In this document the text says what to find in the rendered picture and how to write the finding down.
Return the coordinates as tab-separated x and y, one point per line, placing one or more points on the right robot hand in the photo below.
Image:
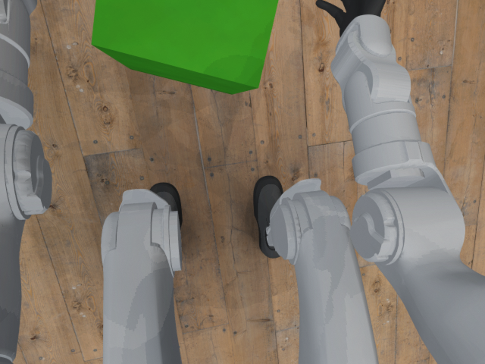
353	8

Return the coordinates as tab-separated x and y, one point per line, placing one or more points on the robot left forearm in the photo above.
16	98

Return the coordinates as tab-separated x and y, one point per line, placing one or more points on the carton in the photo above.
215	44

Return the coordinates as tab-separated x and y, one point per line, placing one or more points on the robot left upper arm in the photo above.
25	190

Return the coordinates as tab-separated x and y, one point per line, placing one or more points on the robot right upper arm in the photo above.
414	235

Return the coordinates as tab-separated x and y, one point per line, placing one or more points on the robot right forearm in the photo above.
382	119

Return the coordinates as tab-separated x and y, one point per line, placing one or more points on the robot right foot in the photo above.
267	191

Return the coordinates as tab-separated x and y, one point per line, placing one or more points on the robot left shin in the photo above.
109	230

